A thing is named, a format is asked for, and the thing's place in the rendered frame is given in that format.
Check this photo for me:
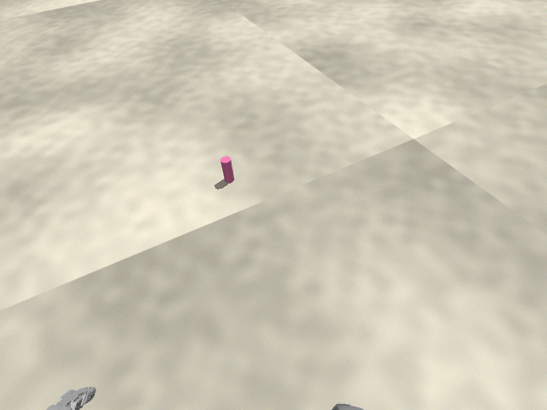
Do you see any left robot hand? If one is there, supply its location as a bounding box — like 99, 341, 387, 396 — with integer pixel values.
46, 387, 96, 410

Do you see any can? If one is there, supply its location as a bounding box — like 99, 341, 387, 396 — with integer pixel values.
221, 156, 234, 183

